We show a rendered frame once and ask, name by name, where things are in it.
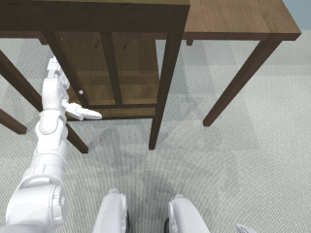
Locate left robot thigh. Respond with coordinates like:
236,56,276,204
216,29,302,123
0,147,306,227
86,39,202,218
92,192,127,233

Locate chair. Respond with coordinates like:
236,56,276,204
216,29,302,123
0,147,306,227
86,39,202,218
0,0,190,154

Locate table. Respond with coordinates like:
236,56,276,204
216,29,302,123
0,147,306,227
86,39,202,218
0,0,302,135

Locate left robot upper arm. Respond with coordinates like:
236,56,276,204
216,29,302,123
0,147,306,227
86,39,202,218
0,183,68,233

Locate left robot hand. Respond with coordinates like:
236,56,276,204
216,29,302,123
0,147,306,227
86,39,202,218
42,56,102,120

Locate left robot shin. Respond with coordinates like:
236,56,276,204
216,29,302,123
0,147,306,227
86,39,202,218
102,189,126,233

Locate right robot hand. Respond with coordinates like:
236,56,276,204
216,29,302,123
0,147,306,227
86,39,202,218
236,223,257,233

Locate robot left forearm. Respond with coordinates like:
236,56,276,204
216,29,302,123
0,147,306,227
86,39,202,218
5,109,68,226

